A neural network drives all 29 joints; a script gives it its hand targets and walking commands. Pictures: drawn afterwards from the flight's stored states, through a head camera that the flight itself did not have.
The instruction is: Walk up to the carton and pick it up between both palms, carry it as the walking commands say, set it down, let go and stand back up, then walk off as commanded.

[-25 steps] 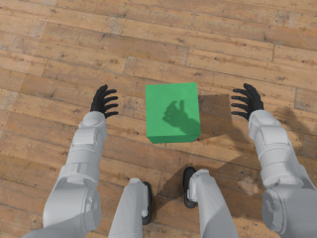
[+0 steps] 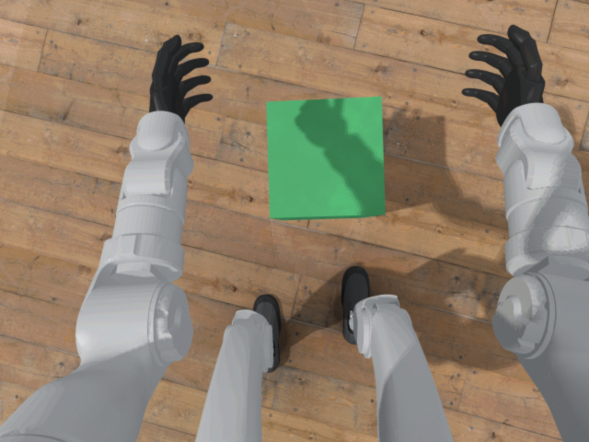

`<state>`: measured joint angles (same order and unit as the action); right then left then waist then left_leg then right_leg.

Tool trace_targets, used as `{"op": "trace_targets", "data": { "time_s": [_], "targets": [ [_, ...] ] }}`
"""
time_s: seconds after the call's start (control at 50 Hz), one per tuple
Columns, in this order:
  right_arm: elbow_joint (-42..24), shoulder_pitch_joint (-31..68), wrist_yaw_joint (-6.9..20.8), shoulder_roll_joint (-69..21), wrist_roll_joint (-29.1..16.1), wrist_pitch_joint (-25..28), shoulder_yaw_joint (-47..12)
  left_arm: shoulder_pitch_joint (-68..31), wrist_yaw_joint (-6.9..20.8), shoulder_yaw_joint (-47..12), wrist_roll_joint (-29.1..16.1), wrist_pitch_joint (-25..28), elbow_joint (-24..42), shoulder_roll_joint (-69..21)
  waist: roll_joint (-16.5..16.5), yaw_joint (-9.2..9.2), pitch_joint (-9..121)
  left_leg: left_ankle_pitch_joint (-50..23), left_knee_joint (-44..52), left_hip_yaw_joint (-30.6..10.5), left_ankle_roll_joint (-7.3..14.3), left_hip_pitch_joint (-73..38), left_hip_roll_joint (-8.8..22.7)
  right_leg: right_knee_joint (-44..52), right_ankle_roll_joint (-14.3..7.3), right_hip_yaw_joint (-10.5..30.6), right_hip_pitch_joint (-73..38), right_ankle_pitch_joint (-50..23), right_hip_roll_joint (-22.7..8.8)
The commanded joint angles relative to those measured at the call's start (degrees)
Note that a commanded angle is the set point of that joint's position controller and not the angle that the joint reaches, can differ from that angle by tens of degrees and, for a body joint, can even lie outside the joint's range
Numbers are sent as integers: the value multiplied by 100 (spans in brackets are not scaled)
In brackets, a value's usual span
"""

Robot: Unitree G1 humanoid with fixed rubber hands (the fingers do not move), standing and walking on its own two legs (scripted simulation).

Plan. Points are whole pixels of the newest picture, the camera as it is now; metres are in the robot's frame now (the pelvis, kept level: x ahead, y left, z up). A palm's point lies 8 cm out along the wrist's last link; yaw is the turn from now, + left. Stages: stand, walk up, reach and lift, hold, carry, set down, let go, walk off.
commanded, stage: reach and lift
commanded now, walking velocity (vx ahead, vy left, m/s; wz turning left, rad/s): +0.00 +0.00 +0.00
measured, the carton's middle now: (322, 169) +0.49 -0.05 -0.51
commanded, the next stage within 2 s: none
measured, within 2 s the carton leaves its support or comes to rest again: neither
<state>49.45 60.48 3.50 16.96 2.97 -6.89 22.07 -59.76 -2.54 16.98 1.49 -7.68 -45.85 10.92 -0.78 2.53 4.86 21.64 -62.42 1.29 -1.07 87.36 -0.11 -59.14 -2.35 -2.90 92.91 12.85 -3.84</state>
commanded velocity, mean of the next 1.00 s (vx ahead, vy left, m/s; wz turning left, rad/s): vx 0.00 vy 0.00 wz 0.00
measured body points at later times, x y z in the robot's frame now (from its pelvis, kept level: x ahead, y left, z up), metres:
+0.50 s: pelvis -0.03 +0.01 -0.13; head +0.31 -0.02 +0.17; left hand +0.52 +0.14 -0.26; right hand +0.49 -0.27 -0.26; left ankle +0.04 +0.13 -0.62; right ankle +0.10 -0.11 -0.62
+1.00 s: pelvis -0.05 +0.01 -0.24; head +0.31 -0.02 +0.02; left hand +0.51 +0.14 -0.40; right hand +0.49 -0.25 -0.41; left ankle +0.04 +0.13 -0.62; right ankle +0.10 -0.11 -0.62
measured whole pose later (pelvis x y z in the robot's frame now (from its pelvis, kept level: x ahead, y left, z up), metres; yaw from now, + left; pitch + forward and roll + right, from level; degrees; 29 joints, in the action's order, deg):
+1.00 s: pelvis -0.05 +0.01 -0.24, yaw +1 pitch +42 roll +3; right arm 65.9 79.9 -3.4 25.1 -10.8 -3.1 10.0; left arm -77.7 -8.6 6.6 -10.3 -6.4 -57.7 16.4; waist -1.5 2.8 -12.6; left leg 36.8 -118.7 1.6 -0.9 123.9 -0.5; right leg -112.9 -2.9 -0.2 131.5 23.7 -5.6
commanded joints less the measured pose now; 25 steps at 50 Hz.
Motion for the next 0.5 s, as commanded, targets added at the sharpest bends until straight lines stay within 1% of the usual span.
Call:
{"op": "trace_targets", "data": {
  "time_s": [0.0,0.1,0.14,0.2,0.24,0.32,0.36,0.42,0.48],
  "targets": [
    [-633,1119,102,699,92,106,163,-1064,11,87,70,83,685,474,177,48,5881,-1587,604,35,-59,-587,-561,-416,130,526,-5621,-3122,540],
    [-91,1235,175,639,196,128,285,-1186,14,161,179,46,328,260,94,50,4885,-794,43,-1,-81,-43,-507,-794,190,413,-3884,-1774,566],
    [30,1284,158,670,224,140,308,-1222,-22,212,211,40,244,251,88,51,4784,-596,-290,22,-111,166,-517,-1077,215,394,-3463,-1485,592],
    [75,1361,87,773,193,155,277,-1266,-107,203,160,39,187,309,110,88,4989,-505,-784,75,-159,456,-571,-1547,251,378,-3244,-1436,622],
    [-5,1417,22,850,103,165,200,-1318,-175,130,62,48,242,382,129,115,5304,-534,-1102,115,-178,617,-613,-1857,261,367,-3243,-1568,633],
    [-333,1675,-116,1059,-221,145,-41,-1608,-334,-130,-267,51,558,598,187,156,6194,-650,-1685,207,-183,879,-677,-2437,270,376,-3482,-1963,629],
    [-477,1837,-177,1196,-404,105,-173,-1795,-411,-275,-446,16,714,709,207,172,6581,-660,-1928,248,-175,952,-695,-2679,276,386,-3547,-2045,626],
    [-557,2071,-248,1388,-642,27,-362,-2061,-499,-448,-662,-75,804,840,223,166,6847,-534,-2228,293,-158,1036,-691,-2973,286,380,-3400,-1893,615],
    [-366,2240,-291,1491,-812,-32,-515,-2253,-545,-563,-786,-165,640,875,214,150,6631,-238,-2467,302,-149,1152,-650,-3183,293,356,-2935,-1456,583]
  ]
}}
